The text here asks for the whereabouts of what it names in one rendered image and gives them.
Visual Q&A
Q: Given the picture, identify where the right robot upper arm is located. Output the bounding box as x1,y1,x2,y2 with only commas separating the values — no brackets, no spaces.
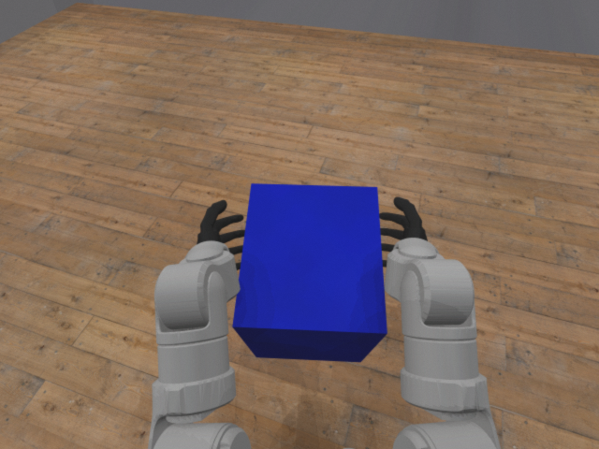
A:
393,420,497,449

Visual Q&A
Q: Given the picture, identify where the carton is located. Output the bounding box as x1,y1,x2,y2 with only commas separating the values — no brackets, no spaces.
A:
232,183,387,362

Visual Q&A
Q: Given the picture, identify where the left robot forearm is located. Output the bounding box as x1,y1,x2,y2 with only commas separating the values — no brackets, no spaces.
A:
148,240,241,449

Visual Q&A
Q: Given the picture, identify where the left robot upper arm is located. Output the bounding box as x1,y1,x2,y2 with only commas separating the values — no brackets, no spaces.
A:
153,423,252,449

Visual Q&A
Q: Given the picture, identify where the robot right hand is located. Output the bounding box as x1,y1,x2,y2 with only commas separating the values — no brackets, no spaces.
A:
379,197,428,267

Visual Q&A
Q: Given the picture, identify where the robot left hand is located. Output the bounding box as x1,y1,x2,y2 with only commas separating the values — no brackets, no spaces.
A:
197,200,245,270

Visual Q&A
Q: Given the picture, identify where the right robot forearm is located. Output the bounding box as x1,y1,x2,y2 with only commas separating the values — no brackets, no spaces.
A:
385,238,501,449

